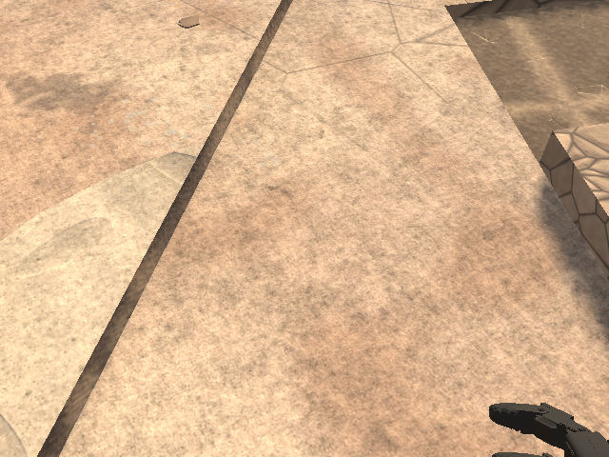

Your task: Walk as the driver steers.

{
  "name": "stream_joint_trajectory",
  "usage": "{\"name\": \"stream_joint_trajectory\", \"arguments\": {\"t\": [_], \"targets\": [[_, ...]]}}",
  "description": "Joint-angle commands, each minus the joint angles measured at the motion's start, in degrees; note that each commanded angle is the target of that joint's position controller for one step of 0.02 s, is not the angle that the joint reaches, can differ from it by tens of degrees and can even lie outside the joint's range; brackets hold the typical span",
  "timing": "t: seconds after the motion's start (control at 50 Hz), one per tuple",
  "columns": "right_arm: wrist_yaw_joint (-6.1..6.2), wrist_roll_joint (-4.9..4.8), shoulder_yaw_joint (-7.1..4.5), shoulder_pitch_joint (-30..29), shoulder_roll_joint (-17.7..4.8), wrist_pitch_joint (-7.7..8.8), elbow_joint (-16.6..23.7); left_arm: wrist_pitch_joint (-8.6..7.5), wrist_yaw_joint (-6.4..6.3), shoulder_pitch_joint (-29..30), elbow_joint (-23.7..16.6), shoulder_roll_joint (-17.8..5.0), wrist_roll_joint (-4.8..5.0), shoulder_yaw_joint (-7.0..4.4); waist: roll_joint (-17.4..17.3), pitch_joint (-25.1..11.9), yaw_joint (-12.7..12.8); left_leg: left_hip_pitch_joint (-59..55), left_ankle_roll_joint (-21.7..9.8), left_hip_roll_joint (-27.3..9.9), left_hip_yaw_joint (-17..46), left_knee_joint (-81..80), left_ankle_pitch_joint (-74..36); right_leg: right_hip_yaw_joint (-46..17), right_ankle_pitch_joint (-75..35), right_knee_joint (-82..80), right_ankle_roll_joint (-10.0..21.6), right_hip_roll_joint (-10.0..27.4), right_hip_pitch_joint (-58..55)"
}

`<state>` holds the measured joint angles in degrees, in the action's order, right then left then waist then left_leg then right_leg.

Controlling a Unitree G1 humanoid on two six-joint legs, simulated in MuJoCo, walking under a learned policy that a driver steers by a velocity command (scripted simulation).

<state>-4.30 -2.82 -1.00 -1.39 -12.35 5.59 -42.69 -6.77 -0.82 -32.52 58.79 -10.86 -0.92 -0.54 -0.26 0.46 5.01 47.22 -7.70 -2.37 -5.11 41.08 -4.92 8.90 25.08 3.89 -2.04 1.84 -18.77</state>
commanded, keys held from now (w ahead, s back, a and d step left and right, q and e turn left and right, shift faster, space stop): w+q+shift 0.42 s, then q+shift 0.28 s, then shift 0.30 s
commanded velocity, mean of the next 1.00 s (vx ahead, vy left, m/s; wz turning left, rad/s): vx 0.62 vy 0.00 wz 0.78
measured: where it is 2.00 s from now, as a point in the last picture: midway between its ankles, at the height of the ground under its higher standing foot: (275, 346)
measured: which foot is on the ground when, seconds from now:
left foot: up 0.00-0.04, down 0.06-0.50, up 0.52-0.90, down 0.92-1.00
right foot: down 0.00-0.08, up 0.10-0.48, down 0.50-0.92, up 0.94-1.00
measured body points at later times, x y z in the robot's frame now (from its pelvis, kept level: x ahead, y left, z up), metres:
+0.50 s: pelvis +0.45 +0.05 +0.00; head +0.47 +0.08 +0.45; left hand +0.62 +0.37 -0.02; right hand +0.57 -0.20 -0.11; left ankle +0.24 +0.09 -0.70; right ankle +0.67 +0.00 -0.71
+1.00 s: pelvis +0.63 +0.16 +0.02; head +0.65 +0.21 +0.46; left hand +0.49 +0.44 -0.10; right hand +0.97 +0.17 -0.04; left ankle +0.63 +0.29 -0.71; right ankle +0.68 +0.00 -0.64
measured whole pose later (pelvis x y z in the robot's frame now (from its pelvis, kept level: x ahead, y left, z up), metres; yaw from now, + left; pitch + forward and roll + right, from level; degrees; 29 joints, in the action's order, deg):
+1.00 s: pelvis +0.63 +0.16 +0.02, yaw +48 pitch +2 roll -2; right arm -1.5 0.9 -2.6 2.9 -16.7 0.5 -32.3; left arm -2.7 -0.1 -10.7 43.6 -19.1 0.7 -3.2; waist 0.8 4.2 3.1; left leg 27.3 -4.3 1.3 0.2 34.2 9.4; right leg 2.9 33.4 60.7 -3.4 3.9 21.7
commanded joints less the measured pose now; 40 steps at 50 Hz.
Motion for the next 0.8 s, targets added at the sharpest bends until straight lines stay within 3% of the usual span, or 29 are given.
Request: {"name": "stream_joint_trajectory", "arguments": {"t": [0.02,0.04,0.06,0.08,0.1,0.12,0.14,0.16,0.18,0.2,0.24,0.3,0.32,0.36,0.4,0.42,0.44,0.46,0.48,0.5,0.52,0.54,0.56,0.58,0.6,0.64,0.68,0.74,0.8], "targets": [[-1.05,-0.49,-2.21,-4.6,-5.6,0.64,6.5,0.68,-0.81,0.3,-3.6,-11.8,-1.58,-2.19,12.9,3.0,-6.8,-13.4,-3.5,7.6,-7.2,1.5,8.3,3.2,-86.9,16.5,6.2,13.8,6.8],[-0.95,-0.6,-3.78,5.8,-8.8,0.12,4.2,1.52,-1.15,2.0,-4.4,-13.6,-1.91,-2.72,15.5,-2.7,-12.5,-24.6,-4.8,9.4,-7.3,2.6,11.9,3.0,-96.2,29.6,6.2,14.5,8.1],[-0.49,-0.6,-5.98,20.3,-13.5,-0.48,0.2,1.82,-1.14,6.1,-6.4,-15.2,-1.48,-3.14,13.5,-8.8,-19.5,-43.2,-7.0,9.5,-4.4,-4.0,9.3,3.3,-94.4,47.0,5.0,12.6,16.4],[0.93,0.24,-6.9,28.8,-16.8,-1.59,-2.7,0.49,-0.88,6.4,-8.9,-11.3,-1.9,-2.15,0.4,-12.5,-18.5,-63.2,-8.9,0.6,14.8,-3.4,20.8,-0.3,-47.9,69.4,3.6,7.0,38.7],[0.93,1.74,-7.27,26.8,-19.2,-0.98,-0.9,-3.15,1.12,1.0,-12.6,-1.7,1.24,0.77,-17.4,-23.2,-9.8,-80.2,-22.2,-14.7,54.4,-17.8,43.7,-12.1,1.8,89.8,2.0,-5.1,62.7],[1.56,2.02,-6.33,29.5,-12.8,-0.59,-2.8,-6.0,1.37,11.4,-15.1,-10.2,2.72,-1.15,-9.5,-21.5,-14.7,-77.4,-16.3,-12.3,58.9,-27.3,48.8,-20.7,-3.1,89.2,6.7,-2.0,67.4],[1.52,2.75,-5.51,29.3,-10.8,0.14,-3.1,-6.5,1.0,17.7,-18.4,-10.3,4.24,-1.21,-6.1,-12.4,-13.0,-68.8,-13.7,-11.1,52.3,-27.9,40.5,-19.0,-5.0,87.3,7.8,-0.6,69.3],[1.04,2.72,-4.64,24.4,-8.8,0.76,-2.3,-6.52,0.54,19.9,-19.0,-8.9,3.12,-0.88,5.1,-6.8,-8.6,-56.0,-12.4,-9.0,45.4,-28.1,32.2,-18.5,-7.4,83.2,7.8,1.7,66.1],[1.04,2.72,-4.04,19.8,-7.4,0.93,-1.1,-5.76,0.44,18.4,-18.8,-7.9,1.92,-1.09,6.5,-4.5,-4.7,-45.1,-12.1,-6.1,39.6,-27.9,28.0,-18.4,-8.6,79.7,7.0,3.4,61.5],[1.5,2.94,-3.6,16.6,-6.7,0.69,-0.2,-4.43,0.85,15.6,-18.6,-7.4,1.53,-1.19,4.3,-1.8,-1.5,-37.0,-12.2,-3.3,35.8,-29.3,27.4,-18.3,-8.1,77.8,5.7,4.5,58.7],[2.37,1.57,-3.23,15.0,-6.3,0.24,0.2,-2.71,0.9,15.8,-20.0,-7.5,0.71,-1.45,1.8,2.7,0.6,-26.1,-11.8,-0.8,30.3,-31.0,25.9,-15.7,-6.6,70.7,3.2,6.0,57.0],[4.29,0.91,-3.25,16.5,-7.6,0.71,1.1,-2.81,0.22,27.1,-25.3,-7.4,-1.78,-1.07,0.8,6.9,-2.2,-12.0,-10.2,4.7,22.4,-30.8,14.7,-10.1,-23.6,51.2,0.1,3.2,47.6],[4.65,0.79,-3.52,18.0,-8.4,0.59,0.9,-2.91,0.25,30.0,-26.6,-6.2,-1.6,-0.81,-0.3,6.2,-3.8,-10.9,-8.6,6.3,20.6,-29.3,13.4,-9.3,-29.6,43.5,-0.2,1.8,43.0],[4.57,0.27,-4.21,22.2,-10.0,0.4,0.4,-2.81,-0.01,35.2,-29.1,-5.8,0.36,-1.0,-1.8,4.1,-7.7,-13.4,-6.6,5.6,23.1,-28.1,16.0,-8.8,-35.0,33.1,-1.2,-1.8,37.3],[4.85,-0.5,-4.41,23.7,-9.9,0.33,0.2,-2.58,-0.27,37.5,-31.0,-8.6,2.33,-2.29,-4.8,3.3,-8.8,-23.0,-5.5,3.8,28.6,-24.9,19.3,-12.7,-33.2,25.7,-1.8,-2.5,38.2],[5.12,-0.52,-4.49,23.9,-9.5,0.13,0.1,-2.69,-0.23,38.2,-31.5,-9.9,3.02,-2.87,-6.0,3.3,-8.7,-28.6,-5.1,2.6,30.9,-22.4,18.2,-14.1,-31.0,23.2,-1.6,-2.3,39.9],[5.37,-0.33,-4.7,24.2,-9.3,-0.46,-0.1,-2.99,-0.12,37.9,-31.7,-11.3,2.92,-3.56,-6.5,3.3,-8.3,-33.9,-4.1,2.1,32.3,-18.1,11.9,-14.2,-28.3,21.0,-0.8,-2.8,40.9],[5.5,0.09,-4.94,24.2,-9.4,-1.21,0.0,-3.46,-0.08,34.3,-31.2,-13.3,2.47,-4.73,-6.6,0.6,-6.3,-38.0,-2.3,2.7,32.3,-10.6,0.1,-13.0,-26.1,19.6,0.8,-4.1,37.6],[5.34,0.63,-4.84,22.4,-9.2,-1.92,1.0,-3.88,0.06,25.8,-29.9,-14.6,1.63,-5.68,-7.1,-5.8,-1.5,-39.4,0.5,5.0,30.1,1.5,-9.3,-12.4,-29.3,19.6,3.2,-2.7,28.4],[5.09,2.48,-3.49,20.3,-5.6,-2.33,3.8,-3.56,-0.22,12.7,-28.5,-16.9,0.17,-5.99,-5.6,-17.9,3.3,-30.8,3.2,6.3,26.0,20.6,-2.2,-18.9,-35.5,28.1,7.3,7.4,9.0],[4.7,0.99,-1.61,31.5,-0.1,-1.99,6.4,-3.12,0.6,8.5,-26.5,-20.4,-2.47,-6.33,23.0,-30.7,-2.7,-8.9,6.5,14.4,19.0,40.8,43.3,-50.9,-41.6,24.0,19.4,27.3,-13.4],[4.63,0.71,-1.99,33.9,-7.3,-2.55,5.2,-1.95,0.95,8.2,-27.6,-16.7,-1.89,-6.0,22.2,-33.6,-1.5,-3.9,8.2,6.4,19.5,51.2,42.9,-57.2,-39.6,24.8,21.0,29.4,-14.0],[4.76,-0.21,-2.88,25.6,-10.5,-3.38,7.2,-0.63,0.17,12.2,-27.9,-12.5,-1.14,-5.13,17.5,-25.3,0.0,2.4,9.1,3.4,16.5,52.9,37.1,-48.3,-31.3,22.7,19.2,26.2,-8.5],[5.21,0.84,-3.46,18.3,-12.3,-4.24,8.4,0.6,-0.4,15.5,-27.7,-9.9,-0.75,-4.23,6.3,-15.5,0.4,1.6,9.9,1.0,12.8,49.2,33.1,-35.9,-36.4,21.3,15.8,21.4,3.2],[5.13,1.65,-4.03,14.2,-12.3,-4.68,10.0,1.19,-0.6,17.9,-26.7,-9.7,-0.46,-3.95,2.0,-8.9,-1.1,-0.2,9.9,-0.4,11.3,45.5,31.6,-28.6,-41.0,20.2,13.7,17.9,13.1],[4.47,0.78,-3.63,15.4,-8.2,-5.97,11.1,1.14,-0.45,22.1,-24.8,-9.8,-0.04,-3.92,4.9,-1.4,-5.2,-6.2,9.7,-3.1,10.0,36.3,31.3,-19.5,-40.4,15.1,11.7,14.3,27.1],[4.59,1.18,-3.13,14.2,-6.0,-6.39,11.9,0.79,-0.3,24.9,-23.1,-11.8,0.17,-4.74,6.7,0.3,-6.1,-8.6,10.6,-3.4,7.6,28.0,28.0,-14.0,-44.6,11.2,13.0,14.4,31.6],[3.75,1.76,-3.13,14.0,-6.6,-6.37,11.1,1.11,-0.54,26.6,-21.5,-14.9,0.67,-5.78,5.5,-4.4,-6.6,-15.0,9.2,-3.3,7.4,15.1,14.9,-8.8,-45.9,11.6,13.2,14.9,30.2],[2.19,1.97,-3.5,9.9,-8.0,-6.07,11.3,1.47,-0.25,26.9,-20.4,-16.2,2.45,-5.94,5.5,-4.7,-5.5,-21.9,7.4,-0.7,5.4,3.5,8.4,-4.2,-41.9,13.3,11.2,13.6,30.1]]}}
Velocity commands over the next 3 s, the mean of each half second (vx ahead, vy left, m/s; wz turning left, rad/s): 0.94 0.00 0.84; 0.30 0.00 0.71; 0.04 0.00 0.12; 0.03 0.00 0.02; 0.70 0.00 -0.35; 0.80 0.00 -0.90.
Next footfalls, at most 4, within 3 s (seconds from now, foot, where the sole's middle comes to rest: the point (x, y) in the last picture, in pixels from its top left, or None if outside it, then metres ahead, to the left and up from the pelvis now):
0.06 left None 0.27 0.09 -0.74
0.50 right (346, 347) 0.71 0.02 -0.74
0.92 left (213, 359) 0.66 0.32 -0.74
1.24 right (309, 311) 0.80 0.11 -0.74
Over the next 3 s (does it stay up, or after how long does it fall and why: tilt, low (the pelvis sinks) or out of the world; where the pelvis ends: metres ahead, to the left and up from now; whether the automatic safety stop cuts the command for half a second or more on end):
stays up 1.10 0.56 0.11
